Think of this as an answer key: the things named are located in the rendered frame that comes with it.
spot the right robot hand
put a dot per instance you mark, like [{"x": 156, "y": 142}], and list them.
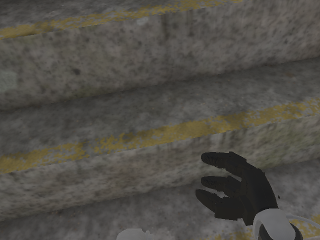
[{"x": 246, "y": 198}]

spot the right robot forearm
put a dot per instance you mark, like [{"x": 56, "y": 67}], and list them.
[{"x": 272, "y": 224}]

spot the left robot thigh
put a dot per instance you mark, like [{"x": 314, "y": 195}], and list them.
[{"x": 135, "y": 234}]

